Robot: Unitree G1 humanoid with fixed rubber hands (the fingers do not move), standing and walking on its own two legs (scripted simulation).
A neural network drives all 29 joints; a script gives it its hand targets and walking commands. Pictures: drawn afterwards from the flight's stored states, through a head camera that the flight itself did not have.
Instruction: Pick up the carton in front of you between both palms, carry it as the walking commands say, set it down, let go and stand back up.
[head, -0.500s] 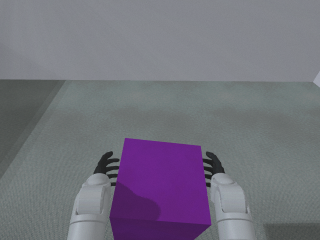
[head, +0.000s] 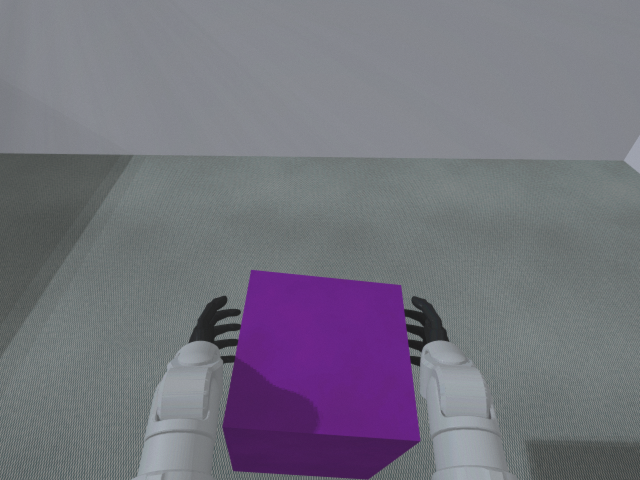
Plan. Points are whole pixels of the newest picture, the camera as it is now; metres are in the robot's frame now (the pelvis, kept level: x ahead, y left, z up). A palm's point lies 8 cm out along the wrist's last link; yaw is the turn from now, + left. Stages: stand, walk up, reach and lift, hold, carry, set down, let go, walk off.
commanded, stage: carry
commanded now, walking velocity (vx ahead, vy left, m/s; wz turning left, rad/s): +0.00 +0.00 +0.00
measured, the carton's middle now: (313, 381) +0.30 +0.01 -0.05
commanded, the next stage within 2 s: hold in 0.36 s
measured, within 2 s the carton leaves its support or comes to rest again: neither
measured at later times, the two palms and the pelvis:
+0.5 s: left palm (208, 362) +0.28 +0.14 +0.05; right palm (447, 366) +0.27 -0.16 +0.05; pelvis -0.01 +0.00 +0.01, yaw -3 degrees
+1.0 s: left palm (208, 360) +0.28 +0.14 +0.05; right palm (451, 382) +0.25 -0.16 +0.06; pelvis -0.05 +0.02 +0.00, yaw -7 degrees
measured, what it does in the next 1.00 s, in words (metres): shifts its weight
